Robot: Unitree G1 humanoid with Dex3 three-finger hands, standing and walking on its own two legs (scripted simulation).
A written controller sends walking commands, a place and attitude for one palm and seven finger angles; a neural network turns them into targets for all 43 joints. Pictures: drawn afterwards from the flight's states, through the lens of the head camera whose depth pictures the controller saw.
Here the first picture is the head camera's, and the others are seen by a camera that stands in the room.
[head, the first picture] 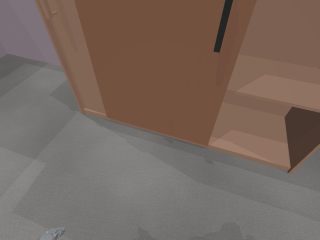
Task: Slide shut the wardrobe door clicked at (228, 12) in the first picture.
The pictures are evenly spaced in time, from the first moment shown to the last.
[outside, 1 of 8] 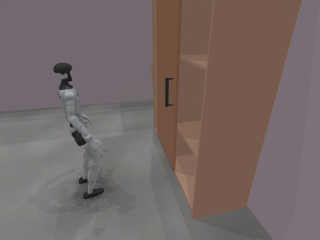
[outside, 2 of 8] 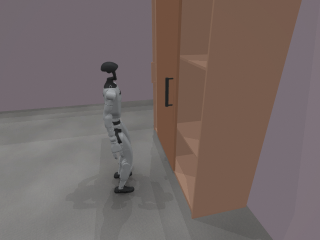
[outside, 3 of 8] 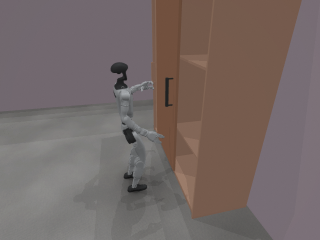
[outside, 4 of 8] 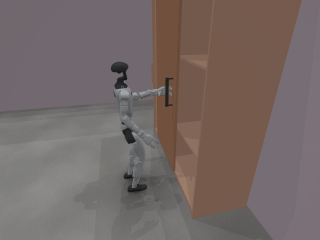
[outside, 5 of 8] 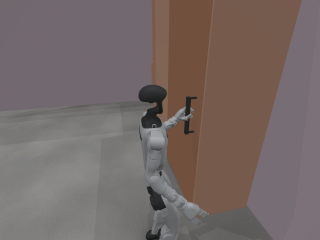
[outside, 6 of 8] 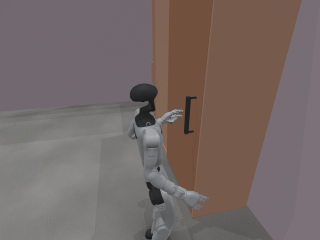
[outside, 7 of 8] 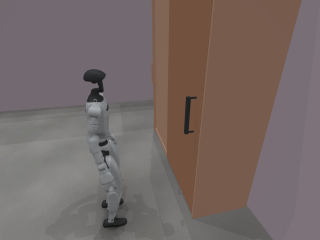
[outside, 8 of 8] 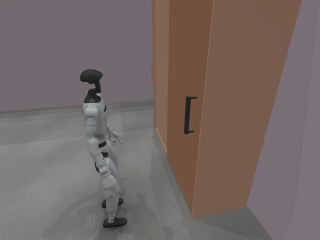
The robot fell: no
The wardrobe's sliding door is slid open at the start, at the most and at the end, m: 0.57 0.57 0.00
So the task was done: yes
